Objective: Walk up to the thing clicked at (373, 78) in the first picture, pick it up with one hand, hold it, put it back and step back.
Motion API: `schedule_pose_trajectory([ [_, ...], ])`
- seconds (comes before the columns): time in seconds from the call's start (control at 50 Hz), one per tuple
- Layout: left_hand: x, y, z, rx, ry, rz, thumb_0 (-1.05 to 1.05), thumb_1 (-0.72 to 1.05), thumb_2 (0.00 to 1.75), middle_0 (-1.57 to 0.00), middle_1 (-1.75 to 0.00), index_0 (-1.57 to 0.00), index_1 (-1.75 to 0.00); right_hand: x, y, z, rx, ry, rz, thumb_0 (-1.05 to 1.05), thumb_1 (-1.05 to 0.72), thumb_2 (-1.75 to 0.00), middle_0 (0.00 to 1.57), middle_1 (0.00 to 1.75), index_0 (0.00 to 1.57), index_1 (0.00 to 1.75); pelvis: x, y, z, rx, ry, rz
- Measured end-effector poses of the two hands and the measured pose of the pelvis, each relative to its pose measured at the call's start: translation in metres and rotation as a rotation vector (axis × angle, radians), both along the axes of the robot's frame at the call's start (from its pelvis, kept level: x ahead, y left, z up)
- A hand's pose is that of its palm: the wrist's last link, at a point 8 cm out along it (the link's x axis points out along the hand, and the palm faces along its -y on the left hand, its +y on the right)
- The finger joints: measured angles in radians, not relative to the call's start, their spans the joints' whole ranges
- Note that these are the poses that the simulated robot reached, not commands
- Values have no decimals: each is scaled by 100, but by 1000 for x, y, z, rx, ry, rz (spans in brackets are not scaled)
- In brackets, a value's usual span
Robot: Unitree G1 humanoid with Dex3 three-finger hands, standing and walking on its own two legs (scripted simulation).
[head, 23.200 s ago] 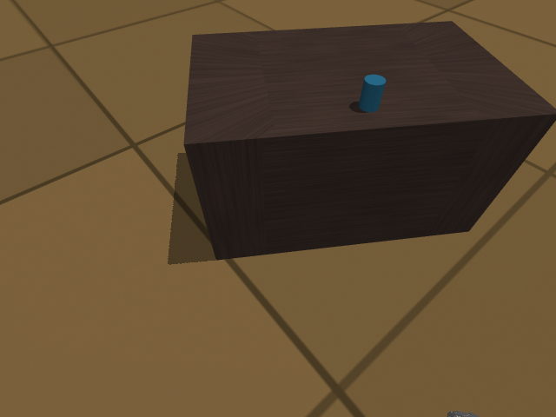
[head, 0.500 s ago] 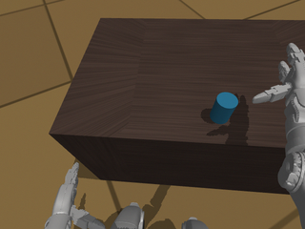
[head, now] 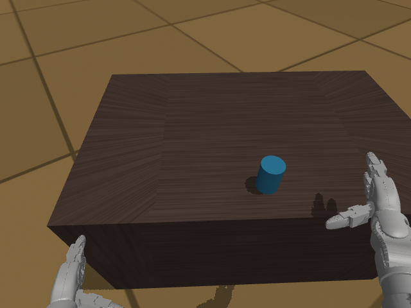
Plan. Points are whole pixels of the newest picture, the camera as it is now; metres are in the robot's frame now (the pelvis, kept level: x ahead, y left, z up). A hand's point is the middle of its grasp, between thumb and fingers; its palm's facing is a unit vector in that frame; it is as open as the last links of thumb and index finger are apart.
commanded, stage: sink last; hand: right
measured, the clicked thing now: (269, 175) +0.45 -0.16 -0.06
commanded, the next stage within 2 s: home in 0.66 s
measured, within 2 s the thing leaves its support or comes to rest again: neither
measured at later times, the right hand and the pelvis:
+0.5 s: hand (352, 300) +0.13 -0.22 +0.02, palm faces +0.32 +0.90 -0.29, open 17.4 cm; pelvis -0.03 +0.01 +0.00, yaw -2 degrees
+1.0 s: hand (344, 303) +0.13 -0.21 +0.02, palm faces +0.27 +0.92 -0.29, open 17.4 cm; pelvis -0.04 +0.02 -0.01, yaw -1 degrees
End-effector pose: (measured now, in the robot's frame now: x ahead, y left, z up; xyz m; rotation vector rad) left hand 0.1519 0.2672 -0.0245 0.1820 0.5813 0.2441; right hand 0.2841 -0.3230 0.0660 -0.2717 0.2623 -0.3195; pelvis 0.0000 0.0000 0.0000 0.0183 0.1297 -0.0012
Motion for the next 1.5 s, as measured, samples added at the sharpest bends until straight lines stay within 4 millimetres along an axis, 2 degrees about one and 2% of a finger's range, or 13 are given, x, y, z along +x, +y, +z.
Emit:
schedule_pose_trajectory([
  [0.1,-16,-10,-31,-60,146,2,-1,-52,7,-6,-5,-5,-6,-63,31,-14,31,37,38,-1,54,-5,7,5,6,6,-4,1,1,1,-29,-8],
  [0.22,-27,-17,-51,-68,217,8,-1,-52,7,-6,-6,-6,-6,-114,39,2,-34,34,4,-1,52,-5,7,5,7,6,-12,4,1,-5,-54,-16],
  [0.32,-17,-6,-40,-31,121,25,-1,-51,7,-6,-6,-6,-6,-150,32,12,-91,32,-59,-1,53,-6,7,6,6,6,-15,6,0,-13,-69,-22],
  [0.44,-10,3,-17,17,3,-2,-1,-50,6,-6,-6,-6,-6,-185,51,-13,0,73,-81,-1,54,-6,6,6,6,6,-20,10,-2,-23,-87,-29],
  [0.52,-18,5,-19,29,12,-6,-1,-50,6,-6,-6,-6,-6,-186,59,-20,33,66,-70,-1,54,-6,6,6,6,6,-28,15,-4,-25,-96,-35],
  [0.7,-50,13,-37,20,68,24,-1,-51,6,-6,-6,-6,-6,-183,43,13,-107,-21,-62,-1,54,-6,6,6,6,6,-39,19,-6,-23,-101,-27],
  [0.84,-41,7,-28,2,-16,11,-1,-49,10,-7,-8,-7,-8,-181,57,23,-109,-99,-16,-1,52,-7,6,6,6,6,-43,16,-6,-29,-109,-23],
  [0.94,-37,-8,-23,-14,-31,-40,-1,-32,26,-10,-13,-10,-13,-186,62,3,-48,-74,-9,-1,53,-6,6,6,6,6,-42,18,-5,-30,-107,-21],
  [1.08,-35,-47,-46,-92,52,-121,-1,9,48,-13,-18,-13,-18,-194,88,-58,81,128,32,-1,54,-6,6,5,6,6,-44,16,-8,-24,-80,-27],
  [1.18,-34,-33,-44,-49,45,-83,0,38,62,-16,-22,-16,-22,-197,98,-98,127,298,53,-1,55,-6,6,5,6,6,-42,13,-11,-23,-60,-25],
  [1.26,-32,-23,-38,5,42,-69,0,59,73,-18,-25,-17,-25,-187,106,-122,156,360,72,-1,55,-5,6,5,6,6,-39,14,-13,-22,-47,-21],
  [1.38,-26,-34,-36,-4,45,-82,1,78,83,-19,-28,-19,-28,-158,117,-126,180,333,112,-1,54,-6,6,5,6,6,-30,14,-15,-15,-35,-19],
  [1.5,-24,-34,-53,-18,97,-69,1,86,88,-20,-29,-20,-30,-155,101,-116,139,318,64,-1,54,-6,6,5,6,6,-22,9,-16,-2,-41,-17],
])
